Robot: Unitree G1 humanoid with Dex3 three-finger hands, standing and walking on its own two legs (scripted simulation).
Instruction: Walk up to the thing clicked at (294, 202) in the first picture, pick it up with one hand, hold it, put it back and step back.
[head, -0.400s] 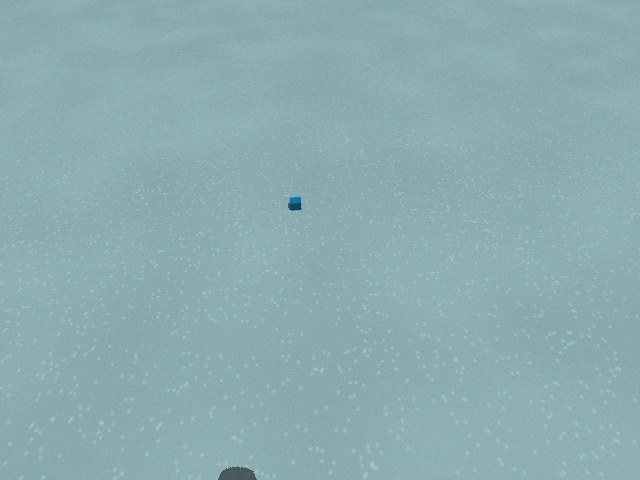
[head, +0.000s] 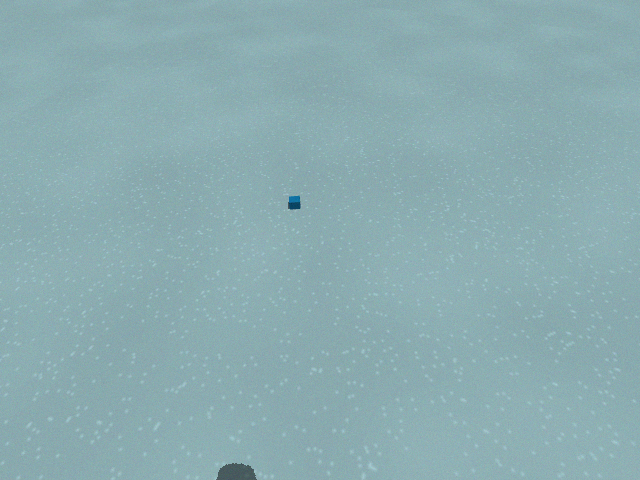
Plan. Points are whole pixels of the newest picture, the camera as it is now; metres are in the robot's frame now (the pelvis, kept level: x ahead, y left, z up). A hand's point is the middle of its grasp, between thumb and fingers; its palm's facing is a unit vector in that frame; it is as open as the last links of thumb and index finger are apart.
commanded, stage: stand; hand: left
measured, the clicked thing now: (294, 202) +1.42 +0.18 -0.76
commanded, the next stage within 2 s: walk up in 0.72 s
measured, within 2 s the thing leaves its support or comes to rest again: neither
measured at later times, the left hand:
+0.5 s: hand out of the picture +0.08 +0.25 -0.15, palm faces -0.01 -0.94 -0.35, open 7.4 cm
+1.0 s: hand out of the picture +0.14 +0.25 -0.14, palm faces -0.08 -0.91 -0.41, open 7.4 cm
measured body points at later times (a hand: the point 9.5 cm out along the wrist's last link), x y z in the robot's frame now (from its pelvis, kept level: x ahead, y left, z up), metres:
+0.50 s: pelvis +0.01 +0.00 +0.00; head +0.02 +0.00 +0.45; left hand +0.08 +0.30 -0.13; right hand +0.08 -0.30 -0.13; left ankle +0.00 +0.13 -0.75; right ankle +0.00 -0.12 -0.75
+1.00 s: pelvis +0.05 -0.05 -0.01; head +0.06 -0.06 +0.44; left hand +0.14 +0.29 -0.11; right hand +0.06 -0.38 -0.14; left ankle +0.00 +0.12 -0.75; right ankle +0.12 -0.18 -0.74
